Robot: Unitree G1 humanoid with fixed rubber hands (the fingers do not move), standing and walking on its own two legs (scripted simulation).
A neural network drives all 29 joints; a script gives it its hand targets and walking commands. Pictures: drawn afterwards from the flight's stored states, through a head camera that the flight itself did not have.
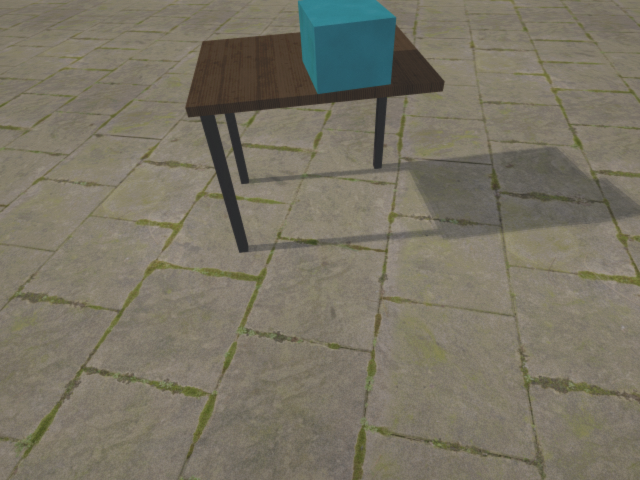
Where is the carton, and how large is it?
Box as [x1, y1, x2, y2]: [298, 0, 395, 93]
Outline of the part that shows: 298,1 302,60 317,93 390,83 395,17 376,0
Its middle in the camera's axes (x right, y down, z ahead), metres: +0.07 -0.67 +1.27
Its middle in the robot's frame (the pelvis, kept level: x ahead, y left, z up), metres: +1.41 -0.04 +0.03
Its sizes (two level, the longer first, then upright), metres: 0.289 0.243 0.195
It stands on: a table, 0.70 m high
